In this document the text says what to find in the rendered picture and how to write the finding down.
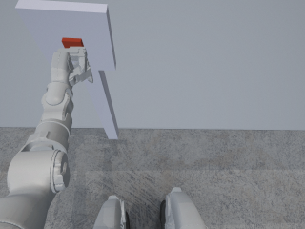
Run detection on panel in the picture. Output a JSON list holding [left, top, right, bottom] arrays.
[[15, 0, 119, 139]]

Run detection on left robot upper arm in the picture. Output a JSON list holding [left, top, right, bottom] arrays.
[[0, 149, 71, 229]]

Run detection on robot left hand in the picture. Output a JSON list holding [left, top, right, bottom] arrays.
[[51, 46, 93, 89]]

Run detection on right robot thigh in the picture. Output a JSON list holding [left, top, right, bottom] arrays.
[[165, 191, 208, 229]]

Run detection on robot left forearm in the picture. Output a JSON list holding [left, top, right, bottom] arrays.
[[7, 81, 74, 191]]

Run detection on button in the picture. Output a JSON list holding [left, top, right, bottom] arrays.
[[62, 37, 84, 49]]

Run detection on robot right shin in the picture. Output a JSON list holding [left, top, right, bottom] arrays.
[[164, 187, 182, 229]]

